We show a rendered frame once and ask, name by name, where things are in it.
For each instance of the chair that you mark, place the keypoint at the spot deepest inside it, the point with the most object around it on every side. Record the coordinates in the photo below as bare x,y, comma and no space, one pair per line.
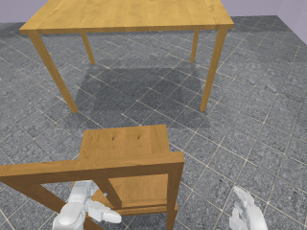
132,164

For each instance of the robot left hand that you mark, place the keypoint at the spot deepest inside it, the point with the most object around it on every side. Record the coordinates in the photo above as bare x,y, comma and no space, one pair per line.
82,192

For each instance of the robot left forearm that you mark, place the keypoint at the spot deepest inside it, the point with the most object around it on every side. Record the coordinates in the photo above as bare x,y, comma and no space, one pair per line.
71,217

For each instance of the table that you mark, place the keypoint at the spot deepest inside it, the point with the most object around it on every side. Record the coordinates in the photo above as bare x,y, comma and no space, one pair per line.
117,16

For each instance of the robot right hand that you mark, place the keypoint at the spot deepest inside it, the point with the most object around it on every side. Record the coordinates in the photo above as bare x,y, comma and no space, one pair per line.
252,216

